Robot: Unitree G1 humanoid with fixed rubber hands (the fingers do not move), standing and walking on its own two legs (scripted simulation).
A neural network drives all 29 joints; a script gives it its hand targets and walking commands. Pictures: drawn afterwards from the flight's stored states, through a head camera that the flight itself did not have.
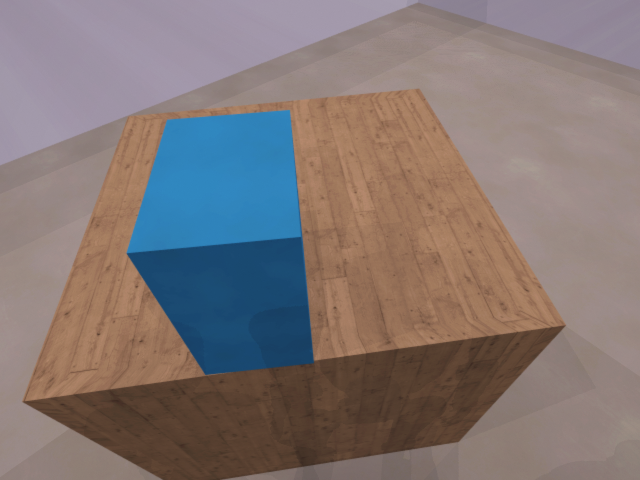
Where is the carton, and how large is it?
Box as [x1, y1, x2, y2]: [127, 110, 313, 374]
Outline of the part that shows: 289,110 169,119 167,120 128,246 127,254 205,374 313,362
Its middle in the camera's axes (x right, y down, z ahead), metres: -0.11 +0.02 +0.53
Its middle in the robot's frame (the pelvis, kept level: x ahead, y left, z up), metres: +0.41 +0.12 +0.07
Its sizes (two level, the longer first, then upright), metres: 0.225 0.160 0.284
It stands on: a pedestal, 0.70 m high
